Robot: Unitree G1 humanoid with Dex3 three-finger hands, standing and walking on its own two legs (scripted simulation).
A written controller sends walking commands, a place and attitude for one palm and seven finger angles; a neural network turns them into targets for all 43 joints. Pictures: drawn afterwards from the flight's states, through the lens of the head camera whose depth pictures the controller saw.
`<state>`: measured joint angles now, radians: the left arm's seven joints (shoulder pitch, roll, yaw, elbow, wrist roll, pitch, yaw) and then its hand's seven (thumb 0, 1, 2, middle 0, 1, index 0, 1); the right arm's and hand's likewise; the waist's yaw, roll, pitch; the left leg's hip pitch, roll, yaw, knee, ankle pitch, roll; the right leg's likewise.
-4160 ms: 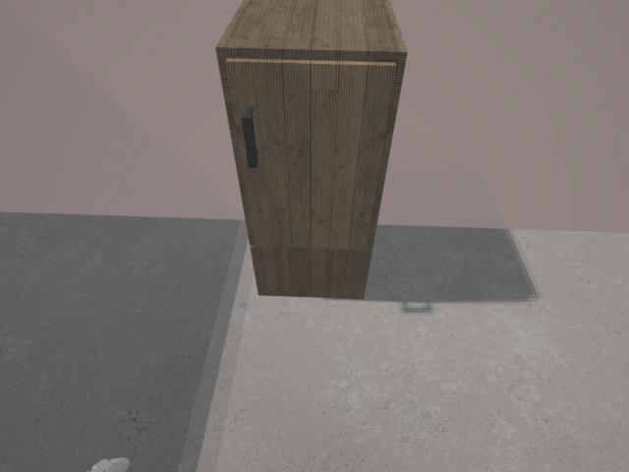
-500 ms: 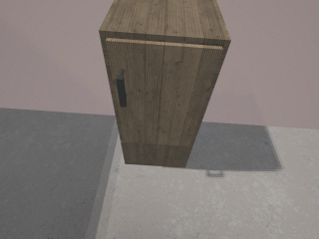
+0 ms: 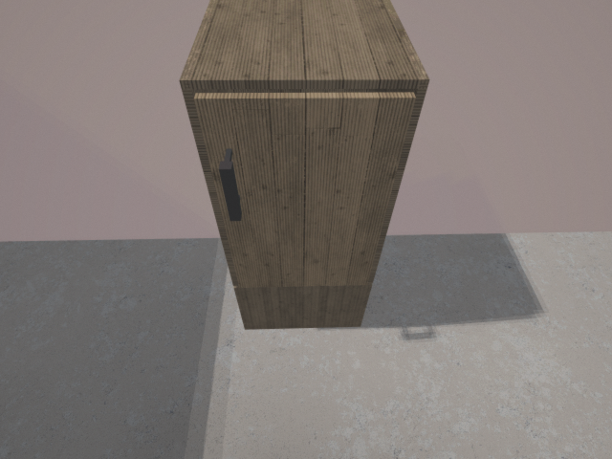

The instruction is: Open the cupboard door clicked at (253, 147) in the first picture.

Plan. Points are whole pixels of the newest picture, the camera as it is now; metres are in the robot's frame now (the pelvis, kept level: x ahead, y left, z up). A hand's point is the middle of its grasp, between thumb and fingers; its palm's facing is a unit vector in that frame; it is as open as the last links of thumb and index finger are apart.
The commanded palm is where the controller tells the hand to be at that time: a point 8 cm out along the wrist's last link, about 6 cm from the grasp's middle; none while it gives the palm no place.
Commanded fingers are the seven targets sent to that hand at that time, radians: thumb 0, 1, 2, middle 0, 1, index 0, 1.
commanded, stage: raise the hand with hooked fingers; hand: left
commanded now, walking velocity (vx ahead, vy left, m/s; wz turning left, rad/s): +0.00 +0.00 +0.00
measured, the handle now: (232, 185) +0.59 +0.18 -0.02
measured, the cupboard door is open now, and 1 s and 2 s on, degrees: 0 0 0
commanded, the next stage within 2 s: none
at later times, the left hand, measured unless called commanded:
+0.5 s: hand out of the picture +0.12 +0.20 -0.06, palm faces +0.17 -0.98 -0.02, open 9.1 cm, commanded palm +0.12 +0.25 -0.05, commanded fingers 0.00 0.27 0.63 -0.25 -0.70 -0.25 -0.70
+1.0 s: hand (137, 407) +0.19 +0.24 -0.05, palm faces +0.06 -1.00 -0.02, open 12.2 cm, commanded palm +0.16 +0.29 -0.03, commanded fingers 0.00 -0.31 0.38 -0.29 -1.08 -0.29 -1.08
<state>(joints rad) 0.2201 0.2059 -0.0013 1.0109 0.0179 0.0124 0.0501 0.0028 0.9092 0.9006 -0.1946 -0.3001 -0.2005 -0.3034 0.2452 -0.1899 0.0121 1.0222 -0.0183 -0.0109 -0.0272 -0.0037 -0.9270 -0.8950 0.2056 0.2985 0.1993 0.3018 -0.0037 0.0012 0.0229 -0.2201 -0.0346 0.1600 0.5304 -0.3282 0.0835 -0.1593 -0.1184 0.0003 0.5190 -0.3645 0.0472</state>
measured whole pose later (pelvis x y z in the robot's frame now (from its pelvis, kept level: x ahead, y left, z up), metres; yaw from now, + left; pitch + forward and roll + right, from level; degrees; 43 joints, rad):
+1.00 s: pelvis -0.04 -0.03 -0.08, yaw +3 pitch +17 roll -3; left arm 0.17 0.33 0.37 0.30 -0.39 -0.44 -0.50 0.00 -0.09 0.48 -0.27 -0.94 -0.27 -0.94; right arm 0.29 -0.29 -0.01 0.60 0.03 -0.27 -0.05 0.01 -0.91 -0.90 0.21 0.30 0.20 0.30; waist 0.00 0.01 -0.13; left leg -0.94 0.00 0.02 1.17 -0.52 0.06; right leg -0.92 0.03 -0.09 1.11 -0.48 -0.04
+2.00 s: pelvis -0.03 -0.03 -0.07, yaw +4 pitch +16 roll -3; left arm 0.02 0.40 0.42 0.40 -0.38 -0.37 -0.48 -0.01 -0.50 0.30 -0.30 -1.20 -0.30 -1.20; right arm 0.28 -0.27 0.03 0.54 0.03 -0.16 -0.05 0.01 -0.91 -0.90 0.21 0.30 0.20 0.30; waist -0.02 0.02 -0.14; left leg -0.87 0.00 0.00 1.09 -0.50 0.05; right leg -0.84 0.04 -0.10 1.01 -0.46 -0.04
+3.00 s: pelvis -0.03 -0.02 -0.08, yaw +2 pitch +21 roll -3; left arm -0.57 0.47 0.42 0.91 -0.20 -0.40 -0.37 -0.01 -0.50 0.30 -0.30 -1.20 -0.30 -1.20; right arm 0.32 -0.27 0.04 0.62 0.02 -0.04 -0.04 0.01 -0.91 -0.89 0.21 0.30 0.20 0.30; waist -0.10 0.01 -0.14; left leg -0.97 0.00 0.02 1.13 -0.52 0.06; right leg -0.95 0.05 -0.08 1.05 -0.46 -0.03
